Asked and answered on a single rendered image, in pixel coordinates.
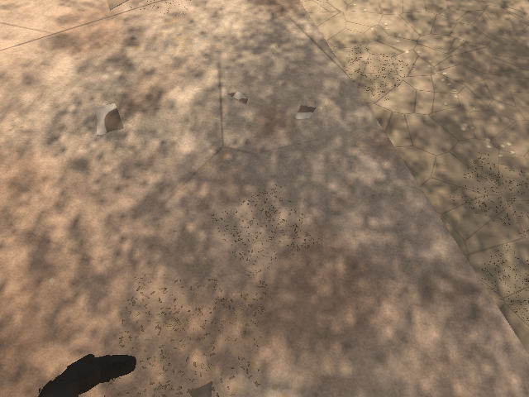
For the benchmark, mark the robot left hand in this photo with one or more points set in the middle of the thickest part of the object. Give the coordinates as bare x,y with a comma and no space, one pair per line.
87,372

